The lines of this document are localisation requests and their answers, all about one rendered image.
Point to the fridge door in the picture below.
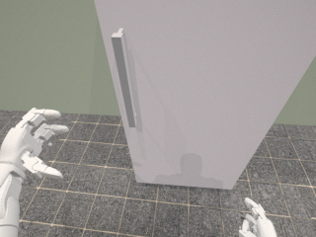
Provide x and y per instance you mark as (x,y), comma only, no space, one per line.
(208,80)

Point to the left robot forearm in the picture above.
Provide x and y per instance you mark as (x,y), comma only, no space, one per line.
(11,178)

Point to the robot right hand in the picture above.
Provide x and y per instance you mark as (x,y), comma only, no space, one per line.
(262,227)

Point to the robot left hand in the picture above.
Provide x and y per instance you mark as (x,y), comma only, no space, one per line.
(15,146)

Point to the handle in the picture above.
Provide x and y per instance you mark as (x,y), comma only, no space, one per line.
(123,75)

